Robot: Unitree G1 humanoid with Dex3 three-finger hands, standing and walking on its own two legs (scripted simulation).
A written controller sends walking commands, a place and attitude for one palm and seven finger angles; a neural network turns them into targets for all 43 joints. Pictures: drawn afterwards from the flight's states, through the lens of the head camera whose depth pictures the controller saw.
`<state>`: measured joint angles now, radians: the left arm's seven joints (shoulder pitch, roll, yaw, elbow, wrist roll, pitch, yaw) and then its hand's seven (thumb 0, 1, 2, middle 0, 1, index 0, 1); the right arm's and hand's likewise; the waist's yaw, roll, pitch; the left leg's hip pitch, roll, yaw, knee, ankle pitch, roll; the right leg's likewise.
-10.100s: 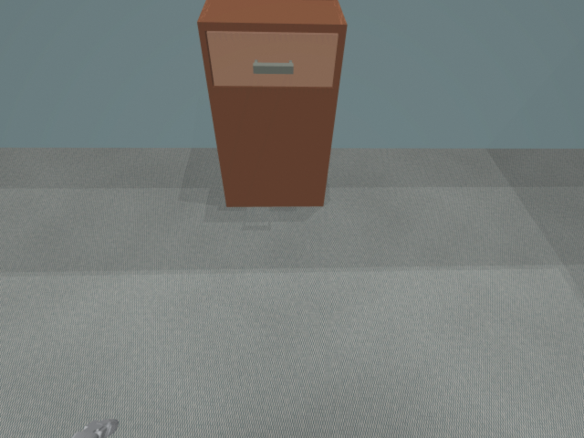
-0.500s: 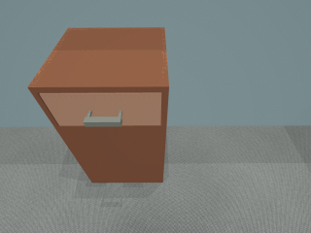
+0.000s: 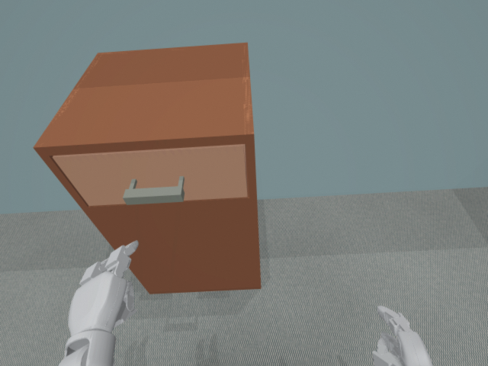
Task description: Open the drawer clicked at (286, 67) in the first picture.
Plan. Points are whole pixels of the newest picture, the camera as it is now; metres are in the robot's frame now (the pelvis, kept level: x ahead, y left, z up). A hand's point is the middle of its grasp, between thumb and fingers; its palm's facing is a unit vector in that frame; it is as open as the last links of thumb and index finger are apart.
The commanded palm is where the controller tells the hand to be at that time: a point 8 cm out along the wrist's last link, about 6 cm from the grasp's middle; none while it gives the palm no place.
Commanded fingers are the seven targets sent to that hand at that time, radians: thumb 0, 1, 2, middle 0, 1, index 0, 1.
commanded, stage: raise the hand with hooked fingers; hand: left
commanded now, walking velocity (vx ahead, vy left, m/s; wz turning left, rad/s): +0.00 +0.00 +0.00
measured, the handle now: (156, 188) +0.50 +0.25 -0.04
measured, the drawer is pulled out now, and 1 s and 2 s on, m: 0.00 0.00 0.00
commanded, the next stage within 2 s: move the hooked fingers above the handle in 1.64 s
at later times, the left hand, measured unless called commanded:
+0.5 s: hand (108, 303) +0.22 +0.24 +0.01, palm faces +0.10 -0.06 -0.99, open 10.6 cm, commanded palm +0.17 +0.24 +0.05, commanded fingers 0.00 -0.01 0.51 -0.27 -0.88 -0.27 -0.88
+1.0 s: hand (82, 265) +0.26 +0.27 +0.06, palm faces +0.12 -0.07 -0.99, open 13.3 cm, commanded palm +0.22 +0.27 +0.11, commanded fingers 0.00 -0.50 0.30 -0.30 -1.20 -0.30 -1.20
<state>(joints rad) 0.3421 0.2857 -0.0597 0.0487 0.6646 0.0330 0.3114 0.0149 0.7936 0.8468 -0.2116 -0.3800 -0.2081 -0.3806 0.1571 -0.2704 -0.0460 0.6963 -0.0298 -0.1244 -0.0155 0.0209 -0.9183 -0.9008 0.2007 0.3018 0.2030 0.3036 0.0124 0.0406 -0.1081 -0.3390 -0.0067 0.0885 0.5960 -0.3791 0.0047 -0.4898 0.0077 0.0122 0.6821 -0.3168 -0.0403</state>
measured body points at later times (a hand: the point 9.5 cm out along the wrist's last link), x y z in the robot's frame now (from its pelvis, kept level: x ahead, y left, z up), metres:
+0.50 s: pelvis -0.04 -0.01 -0.02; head +0.00 -0.05 +0.43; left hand +0.21 +0.24 +0.06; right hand +0.17 -0.19 -0.13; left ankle -0.05 +0.12 -0.72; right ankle +0.01 -0.09 -0.72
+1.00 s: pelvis -0.02 +0.02 +0.00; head -0.01 -0.01 +0.45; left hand +0.24 +0.27 +0.12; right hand +0.20 -0.19 -0.10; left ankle -0.05 +0.12 -0.72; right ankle +0.01 -0.09 -0.72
